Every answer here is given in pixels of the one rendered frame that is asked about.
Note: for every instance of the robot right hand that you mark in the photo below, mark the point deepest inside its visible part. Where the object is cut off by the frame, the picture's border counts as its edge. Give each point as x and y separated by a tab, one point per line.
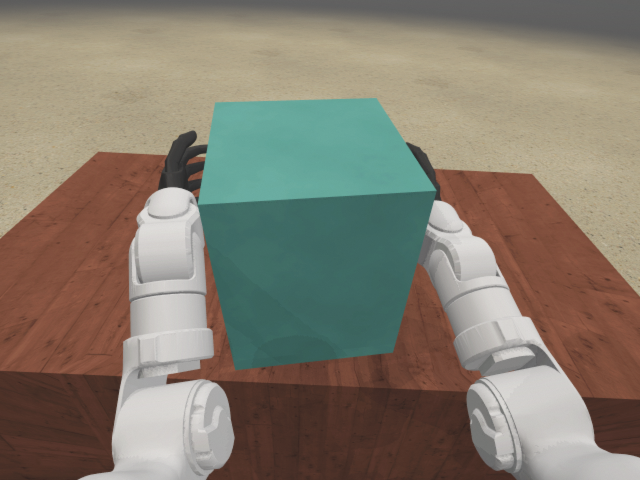
424	162

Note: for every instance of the robot right forearm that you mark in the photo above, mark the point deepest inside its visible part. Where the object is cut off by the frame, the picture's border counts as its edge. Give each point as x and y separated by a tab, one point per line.
491	334

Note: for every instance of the robot left upper arm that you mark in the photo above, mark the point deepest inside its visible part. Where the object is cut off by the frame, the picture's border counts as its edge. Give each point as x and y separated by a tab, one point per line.
178	431

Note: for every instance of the robot left hand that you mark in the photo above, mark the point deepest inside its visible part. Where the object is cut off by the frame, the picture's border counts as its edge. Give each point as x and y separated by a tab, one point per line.
176	172

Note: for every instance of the carton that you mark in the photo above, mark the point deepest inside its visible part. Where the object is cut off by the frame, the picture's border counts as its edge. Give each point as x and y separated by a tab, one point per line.
314	213

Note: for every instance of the pedestal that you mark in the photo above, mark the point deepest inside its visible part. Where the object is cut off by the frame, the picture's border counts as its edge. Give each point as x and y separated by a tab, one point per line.
65	312

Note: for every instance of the robot left forearm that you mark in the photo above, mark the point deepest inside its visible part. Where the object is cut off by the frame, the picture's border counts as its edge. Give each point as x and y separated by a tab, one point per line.
167	288

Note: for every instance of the robot right upper arm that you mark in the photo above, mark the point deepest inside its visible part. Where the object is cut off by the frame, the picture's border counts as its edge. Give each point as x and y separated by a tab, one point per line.
532	424

